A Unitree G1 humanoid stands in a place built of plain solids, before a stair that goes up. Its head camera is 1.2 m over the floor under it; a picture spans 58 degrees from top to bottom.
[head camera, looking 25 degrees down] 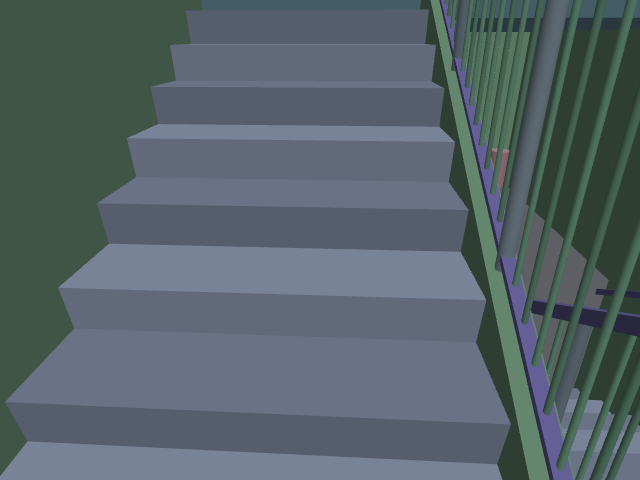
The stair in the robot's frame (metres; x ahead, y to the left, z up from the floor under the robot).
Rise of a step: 0.17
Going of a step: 0.30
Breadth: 1.30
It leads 3 degrees to the right of straight ahead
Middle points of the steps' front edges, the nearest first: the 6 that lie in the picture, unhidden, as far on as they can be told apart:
0.81 0.18 0.34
1.11 0.16 0.50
1.41 0.14 0.67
1.71 0.13 0.84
2.01 0.11 1.00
2.31 0.09 1.17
